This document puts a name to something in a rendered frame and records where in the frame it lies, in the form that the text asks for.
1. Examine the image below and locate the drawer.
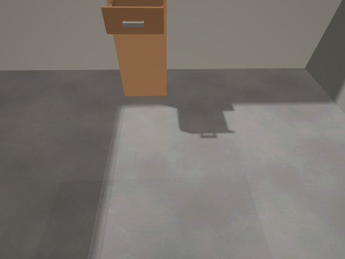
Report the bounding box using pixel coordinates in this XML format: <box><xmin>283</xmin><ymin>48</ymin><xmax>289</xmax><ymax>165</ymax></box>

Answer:
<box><xmin>101</xmin><ymin>0</ymin><xmax>164</xmax><ymax>34</ymax></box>

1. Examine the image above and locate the cabinet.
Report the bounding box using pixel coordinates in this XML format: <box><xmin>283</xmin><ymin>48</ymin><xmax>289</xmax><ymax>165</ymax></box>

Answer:
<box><xmin>107</xmin><ymin>0</ymin><xmax>167</xmax><ymax>96</ymax></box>

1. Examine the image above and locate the handle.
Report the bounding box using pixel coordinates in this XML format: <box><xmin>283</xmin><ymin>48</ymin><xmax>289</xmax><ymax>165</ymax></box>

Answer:
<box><xmin>122</xmin><ymin>20</ymin><xmax>144</xmax><ymax>28</ymax></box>

